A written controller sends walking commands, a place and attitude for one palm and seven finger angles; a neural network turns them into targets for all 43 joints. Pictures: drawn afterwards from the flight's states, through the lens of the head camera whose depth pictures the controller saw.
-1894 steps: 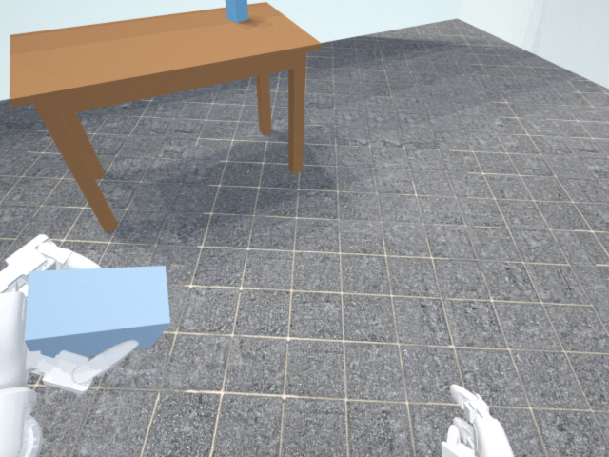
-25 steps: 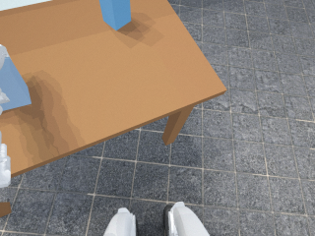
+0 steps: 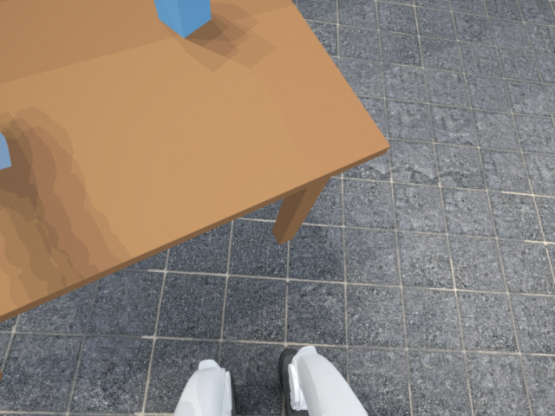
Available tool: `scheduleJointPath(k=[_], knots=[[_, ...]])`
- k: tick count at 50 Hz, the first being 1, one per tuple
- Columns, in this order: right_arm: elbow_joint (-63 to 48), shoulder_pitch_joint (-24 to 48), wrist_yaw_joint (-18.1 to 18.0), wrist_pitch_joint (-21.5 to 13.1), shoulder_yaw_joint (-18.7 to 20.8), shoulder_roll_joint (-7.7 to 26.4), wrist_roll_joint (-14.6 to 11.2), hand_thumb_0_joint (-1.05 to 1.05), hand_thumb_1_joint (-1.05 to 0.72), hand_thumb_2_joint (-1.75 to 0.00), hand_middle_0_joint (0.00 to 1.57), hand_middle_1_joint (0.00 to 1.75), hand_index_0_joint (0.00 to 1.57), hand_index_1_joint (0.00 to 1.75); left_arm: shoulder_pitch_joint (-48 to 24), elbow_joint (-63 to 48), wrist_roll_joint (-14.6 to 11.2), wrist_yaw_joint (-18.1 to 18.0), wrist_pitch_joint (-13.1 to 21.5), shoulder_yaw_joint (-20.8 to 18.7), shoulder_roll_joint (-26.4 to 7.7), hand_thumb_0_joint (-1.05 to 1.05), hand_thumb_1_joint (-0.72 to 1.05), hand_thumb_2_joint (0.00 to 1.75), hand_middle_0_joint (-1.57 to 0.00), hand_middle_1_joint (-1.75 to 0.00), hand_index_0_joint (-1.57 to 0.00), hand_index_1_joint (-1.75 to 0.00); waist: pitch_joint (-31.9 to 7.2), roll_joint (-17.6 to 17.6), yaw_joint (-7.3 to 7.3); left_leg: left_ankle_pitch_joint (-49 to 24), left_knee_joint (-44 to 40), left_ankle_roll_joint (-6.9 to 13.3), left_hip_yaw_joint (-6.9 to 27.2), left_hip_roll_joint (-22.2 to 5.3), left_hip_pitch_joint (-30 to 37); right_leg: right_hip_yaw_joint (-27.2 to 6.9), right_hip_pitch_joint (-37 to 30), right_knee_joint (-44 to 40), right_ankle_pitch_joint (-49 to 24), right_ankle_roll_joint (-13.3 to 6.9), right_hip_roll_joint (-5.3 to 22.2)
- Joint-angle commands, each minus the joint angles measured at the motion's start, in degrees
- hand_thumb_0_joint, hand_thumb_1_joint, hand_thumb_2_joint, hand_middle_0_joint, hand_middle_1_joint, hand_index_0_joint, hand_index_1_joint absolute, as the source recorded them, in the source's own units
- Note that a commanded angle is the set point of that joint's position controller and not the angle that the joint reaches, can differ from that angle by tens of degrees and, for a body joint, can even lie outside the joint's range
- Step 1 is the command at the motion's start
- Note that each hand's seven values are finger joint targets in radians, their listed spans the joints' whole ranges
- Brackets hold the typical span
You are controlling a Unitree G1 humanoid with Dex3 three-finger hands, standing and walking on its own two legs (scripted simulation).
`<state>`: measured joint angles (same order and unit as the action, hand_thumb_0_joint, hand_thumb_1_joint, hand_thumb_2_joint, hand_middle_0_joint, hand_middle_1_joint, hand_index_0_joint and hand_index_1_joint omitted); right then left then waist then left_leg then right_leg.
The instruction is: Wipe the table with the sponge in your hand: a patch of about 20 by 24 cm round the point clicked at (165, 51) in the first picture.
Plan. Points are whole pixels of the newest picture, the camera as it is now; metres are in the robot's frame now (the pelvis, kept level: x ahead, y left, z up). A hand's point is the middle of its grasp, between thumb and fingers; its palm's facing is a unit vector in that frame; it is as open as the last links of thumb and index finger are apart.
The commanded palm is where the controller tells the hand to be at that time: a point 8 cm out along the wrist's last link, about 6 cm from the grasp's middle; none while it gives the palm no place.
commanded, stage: slide back across to the first lane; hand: left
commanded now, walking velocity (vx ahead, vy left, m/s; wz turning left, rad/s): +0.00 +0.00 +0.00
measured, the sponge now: out of the picture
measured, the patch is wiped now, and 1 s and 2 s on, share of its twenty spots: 0.80 0.80 0.85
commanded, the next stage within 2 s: wipe back along the first lane in 0.38 s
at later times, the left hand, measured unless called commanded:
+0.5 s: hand out of the picture +0.47 +0.45 +0.04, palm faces -0.20 -0.03 -0.98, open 10.0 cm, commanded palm +0.48 +0.43 +0.08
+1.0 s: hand out of the picture +0.43 +0.44 +0.03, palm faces -0.18 -0.01 -0.98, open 10.0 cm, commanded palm +0.42 +0.42 +0.06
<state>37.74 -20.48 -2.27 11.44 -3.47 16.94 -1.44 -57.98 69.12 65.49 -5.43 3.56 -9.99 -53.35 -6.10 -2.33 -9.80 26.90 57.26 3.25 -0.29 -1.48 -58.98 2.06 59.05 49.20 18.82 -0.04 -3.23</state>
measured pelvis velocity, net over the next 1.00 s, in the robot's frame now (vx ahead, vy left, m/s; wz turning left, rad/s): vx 0.02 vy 0.02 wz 0.01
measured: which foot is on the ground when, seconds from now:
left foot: down 0.00-1.00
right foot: down 0.00-1.00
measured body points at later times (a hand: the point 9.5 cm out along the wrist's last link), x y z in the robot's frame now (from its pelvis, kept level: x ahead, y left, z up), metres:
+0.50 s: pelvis +0.02 +0.02 +0.01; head +0.19 +0.06 +0.42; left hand +0.47 +0.45 +0.09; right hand +0.03 -0.27 -0.10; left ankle -0.02 +0.08 -0.67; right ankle +0.03 -0.13 -0.67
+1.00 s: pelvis +0.02 +0.02 +0.01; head +0.16 +0.05 +0.44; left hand +0.44 +0.44 +0.09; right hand +0.04 -0.26 -0.11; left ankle -0.02 +0.08 -0.67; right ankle +0.03 -0.13 -0.67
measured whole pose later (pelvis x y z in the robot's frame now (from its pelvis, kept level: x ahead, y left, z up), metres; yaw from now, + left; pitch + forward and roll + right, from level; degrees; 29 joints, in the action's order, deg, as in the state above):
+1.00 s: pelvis +0.02 +0.02 +0.01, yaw +0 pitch +25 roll -5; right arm 39.1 -19.1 -1.0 12.9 -0.5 16.6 -1.4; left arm -43.3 63.4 62.7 -10.0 8.6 -11.4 -49.1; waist -7.9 -2.1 -3.8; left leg 27.7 54.7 4.5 -0.7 -0.3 -52.2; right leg 1.0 52.0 46.3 19.5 0.4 -2.6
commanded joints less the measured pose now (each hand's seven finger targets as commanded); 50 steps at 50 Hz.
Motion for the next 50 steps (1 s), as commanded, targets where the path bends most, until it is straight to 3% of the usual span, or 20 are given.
scheduleJointPath(k=[1,6,10,13,15,16,20,21,26,28,30,32,33,34,36,40,42,43,45,50], knots=[[-0.48,-11.84,-0.81,0.88,3.73,12.10,0.05,0.00,-0.90,-0.90,0.20,0.30,0.20,0.30,-15.43,-7.18,1.28,-2.00,-1.44,-3.26,-24.42,0.00,0.10,1.30,-1.20,-1.60,-1.20,-1.60,-27.86,-6.82,2.96,-25.64,-6.52,-0.72,2.23,2.15,18.36,-0.90,-19.95,-3.53,-15.07,-3.20,-2.10],[0.10,-12.30,-0.77,1.40,4.41,12.26,0.04,0.00,-0.90,-0.90,0.20,0.30,0.20,0.30,-15.18,-9.40,0.81,-1.11,-0.08,-4.11,-25.15,0.00,0.10,1.30,-1.20,-1.60,-1.20,-1.60,-29.95,-10.45,3.65,-31.82,-7.18,-1.95,3.10,1.60,24.35,-0.32,-19.27,-3.77,-16.74,-3.53,-2.28],[0.79,-12.54,-1.18,1.85,5.02,12.07,-0.05,0.00,-0.90,-0.90,0.20,0.30,0.20,0.30,-13.63,-9.68,-0.37,0.24,2.27,-3.78,-23.37,0.00,0.10,1.30,-1.20,-1.60,-1.20,-1.60,-28.75,-7.95,2.69,-33.84,-6.54,-1.91,3.26,1.23,25.62,-0.18,-18.16,-4.48,-17.28,-3.35,-2.61],[1.33,-12.62,-1.39,2.38,5.29,12.06,0.21,0.00,-0.90,-0.90,0.20,0.30,0.20,0.30,-12.06,-10.86,0.29,0.49,4.45,-4.28,-23.44,0.00,0.10,1.30,-1.20,-1.60,-1.20,-1.60,-28.37,-11.84,3.72,-39.90,-6.24,-3.37,4.07,0.84,29.56,0.31,-15.01,-4.05,-17.03,-3.78,-2.79],[1.46,-12.53,-1.34,2.71,5.50,11.98,0.40,0.00,-0.90,-0.90,0.20,0.30,0.20,0.30,-11.12,-11.06,0.48,0.02,5.30,-4.53,-22.69,0.00,0.10,1.30,-1.20,-1.60,-1.20,-1.60,-27.58,-10.89,3.60,-42.03,-5.81,-3.64,4.25,0.44,30.44,0.52,-13.92,-4.06,-17.05,-3.82,-3.05],[1.60,-12.40,-1.29,2.92,5.52,12.18,0.68,0.00,-0.90,-0.90,0.20,0.30,0.20,0.30,-11.72,-12.35,0.54,-0.12,6.01,-5.44,-23.76,0.00,0.10,1.30,-1.20,-1.60,-1.20,-1.60,-28.32,-13.66,4.14,-44.31,-5.97,-4.17,4.59,0.28,31.95,0.48,-13.19,-3.73,-17.04,-4.02,-2.96],[1.15,-11.68,-0.86,3.80,5.45,12.33,1.05,0.00,-0.90,-0.90,0.20,0.30,0.20,0.30,-9.26,-11.30,-0.16,-1.53,6.58,-7.37,-24.95,0.00,0.10,1.30,-1.20,-1.60,-1.20,-1.60,-28.41,-10.81,4.95,-45.02,-5.23,-4.07,4.11,0.46,30.23,0.28,-15.20,-3.33,-18.89,-3.85,-3.08],[1.27,-11.71,-0.83,3.90,5.52,12.45,1.13,0.00,-0.90,-0.90,0.20,0.30,0.20,0.30,-9.64,-12.08,-0.12,-1.78,6.85,-8.10,-25.78,0.00,0.10,1.30,-1.20,-1.60,-1.20,-1.60,-29.29,-12.25,5.15,-47.17,-5.35,-4.40,4.62,0.37,31.38,0.29,-14.79,-2.82,-19.33,-4.00,-2.97],[0.73,-11.22,-0.05,4.22,5.79,12.36,1.17,0.00,-0.90,-0.90,0.20,0.30,0.20,0.30,-6.74,-10.58,0.17,-3.09,6.35,-7.26,-23.19,0.00,0.10,1.30,-1.20,-1.60,-1.20,-1.60,-29.69,-11.22,5.63,-48.09,-5.28,-4.73,4.94,0.31,31.77,0.58,-14.72,-2.45,-19.23,-3.89,-2.99],[0.66,-11.02,0.10,4.11,6.08,11.92,0.93,0.00,-0.90,-0.90,0.20,0.30,0.20,0.30,-5.58,-9.56,0.12,-3.16,5.56,-4.43,-19.20,0.00,0.10,1.30,-1.20,-1.60,-1.20,-1.60,-27.88,-11.10,5.03,-47.34,-5.40,-5.10,4.97,0.00,32.10,1.02,-13.15,-2.94,-17.62,-3.80,-3.16],[0.58,-11.09,0.21,4.06,6.22,12.07,0.95,0.00,-0.90,-0.90,0.20,0.30,0.20,0.30,-4.26,-10.19,-0.29,-3.12,5.24,-5.57,-19.89,0.00,0.10,1.30,-1.20,-1.60,-1.20,-1.60,-29.22,-8.32,5.72,-45.37,-5.64,-4.67,4.63,0.22,30.98,0.80,-15.75,-3.12,-18.22,-3.67,-3.10],[0.54,-10.98,0.28,3.86,6.28,11.88,0.75,0.00,-0.90,-0.90,0.20,0.30,0.20,0.30,-1.90,-10.10,-0.88,-3.00,5.09,-5.68,-19.28,0.00,0.10,1.30,-1.20,-1.60,-1.20,-1.60,-30.63,-8.90,6.34,-47.35,-5.93,-4.95,4.91,0.22,32.44,0.75,-16.16,-2.79,-18.74,-3.62,-3.00],[0.77,-10.74,0.23,3.70,6.52,11.63,0.73,0.00,-0.90,-0.90,0.20,0.30,0.20,0.30,-2.95,-10.36,-0.86,-2.93,4.84,-3.39,-16.33,0.00,0.10,1.30,-1.20,-1.60,-1.20,-1.60,-28.73,-8.83,5.37,-46.31,-6.14,-4.91,4.81,-0.03,32.02,1.01,-15.19,-3.31,-18.03,-3.65,-3.01],[0.59,-10.66,0.42,3.50,6.50,11.60,0.60,0.00,-0.90,-0.90,0.20,0.30,0.20,0.30,-0.68,-9.39,-1.38,-2.87,4.63,-3.52,-15.52,0.00,0.10,1.30,-1.20,-1.60,-1.20,-1.60,-27.53,-7.48,5.88,-44.09,-6.43,-4.60,4.67,0.15,30.96,1.06,-15.54,-3.58,-17.01,-3.57,-2.98],[0.75,-10.28,0.36,3.21,6.35,11.70,0.49,0.00,-0.90,-0.90,0.20,0.30,0.20,0.30,-0.62,-10.01,-1.44,-2.79,4.71,-3.79,-15.87,0.00,0.10,1.30,-1.20,-1.60,-1.20,-1.60,-26.44,-8.39,6.22,-43.44,-7.23,-4.67,4.74,0.18,30.71,1.01,-15.86,-3.51,-16.88,-3.83,-2.84],[0.58,-9.75,0.34,2.63,6.43,11.46,0.30,0.00,-0.90,-0.90,0.20,0.30,0.20,0.30,1.59,-8.74,-1.24,-3.05,4.27,-2.48,-13.51,0.00,0.10,1.30,-1.20,-1.60,-1.20,-1.60,-24.38,-5.11,6.02,-38.54,-7.73,-4.08,4.10,0.54,28.12,0.83,-16.55,-4.13,-15.64,-3.78,-2.91],[0.67,-9.78,0.38,2.29,6.69,11.25,0.32,0.00,-0.90,-0.90,0.20,0.30,0.20,0.30,1.07,-10.54,-1.13,-3.23,4.67,-1.74,-12.21,0.00,0.10,1.30,-1.20,-1.60,-1.20,-1.60,-24.73,-7.92,6.16,-41.25,-7.89,-4.66,4.66,0.16,30.29,1.01,-15.01,-3.83,-15.29,-3.99,-2.82],[0.51,-9.79,0.47,2.10,6.77,11.08,0.30,0.00,-0.90,-0.90,0.20,0.30,0.20,0.30,2.91,-9.49,-1.35,-3.32,4.63,-1.02,-10.52,0.00,0.10,1.30,-1.20,-1.60,-1.20,-1.60,-24.07,-6.76,6.06,-40.49,-7.74,-4.46,4.45,0.18,29.90,1.05,-14.89,-4.07,-14.92,-3.95,-2.93],[0.27,-9.28,0.43,1.87,6.63,11.16,0.24,0.00,-0.90,-0.90,0.20,0.30,0.20,0.30,5.24,-8.99,-1.73,-3.68,4.76,-2.40,-11.38,0.00,0.10,1.30,-1.20,-1.60,-1.20,-1.60,-23.74,-3.87,6.68,-36.70,-7.87,-3.64,3.40,0.75,26.77,0.42,-17.55,-4.18,-15.81,-3.92,-2.91],[0.01,-8.51,0.77,1.13,7.04,10.93,0.15,0.00,-0.90,-0.90,0.20,0.30,0.20,0.30,7.87,-9.41,-2.07,-4.84,4.82,-1.68,-8.76,0.00,0.10,1.30,-1.20,-1.60,-1.20,-1.60,-22.42,-3.56,7.09,-34.00,-8.42,-3.30,2.90,0.90,25.47,0.43,-17.82,-4.18,-15.25,-4.11,-2.71]])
